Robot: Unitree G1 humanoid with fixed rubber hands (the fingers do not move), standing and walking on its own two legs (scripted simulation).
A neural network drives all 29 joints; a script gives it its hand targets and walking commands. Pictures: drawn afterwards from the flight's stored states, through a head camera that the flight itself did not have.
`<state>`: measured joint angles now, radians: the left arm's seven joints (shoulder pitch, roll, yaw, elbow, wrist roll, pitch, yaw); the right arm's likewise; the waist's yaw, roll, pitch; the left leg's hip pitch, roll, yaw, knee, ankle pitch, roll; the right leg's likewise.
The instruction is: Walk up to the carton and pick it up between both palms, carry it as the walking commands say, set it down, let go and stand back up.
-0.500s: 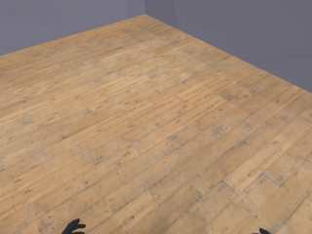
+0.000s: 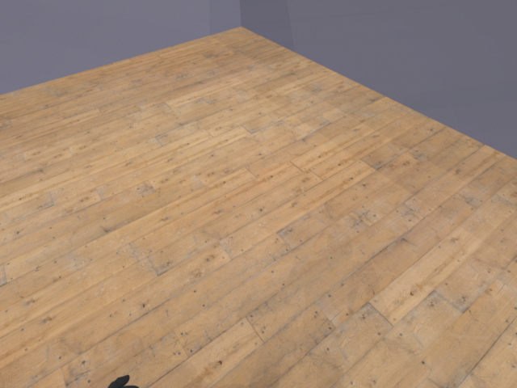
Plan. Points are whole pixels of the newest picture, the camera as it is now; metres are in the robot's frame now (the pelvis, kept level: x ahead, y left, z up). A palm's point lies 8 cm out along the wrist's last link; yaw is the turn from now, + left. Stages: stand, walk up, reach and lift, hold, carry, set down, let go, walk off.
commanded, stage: stand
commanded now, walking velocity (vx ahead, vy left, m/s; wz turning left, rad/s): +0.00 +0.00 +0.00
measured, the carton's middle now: out of the picture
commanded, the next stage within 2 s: walk up in 0.42 s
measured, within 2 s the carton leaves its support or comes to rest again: neither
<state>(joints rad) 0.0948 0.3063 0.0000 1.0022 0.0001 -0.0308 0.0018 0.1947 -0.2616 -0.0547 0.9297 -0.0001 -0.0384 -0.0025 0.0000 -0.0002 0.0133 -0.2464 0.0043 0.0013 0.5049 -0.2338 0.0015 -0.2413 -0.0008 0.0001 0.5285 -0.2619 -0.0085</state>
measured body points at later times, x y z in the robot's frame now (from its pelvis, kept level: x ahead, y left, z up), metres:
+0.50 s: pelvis +0.00 +0.00 +0.01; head +0.00 -0.01 +0.46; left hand +0.11 +0.28 -0.12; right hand +0.09 -0.27 -0.13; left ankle +0.02 +0.13 -0.74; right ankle +0.01 -0.11 -0.74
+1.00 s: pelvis +0.00 +0.06 -0.01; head +0.03 +0.08 +0.44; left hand +0.08 +0.35 -0.14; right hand +0.11 -0.20 -0.13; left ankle +0.00 +0.16 -0.74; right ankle +0.01 -0.11 -0.72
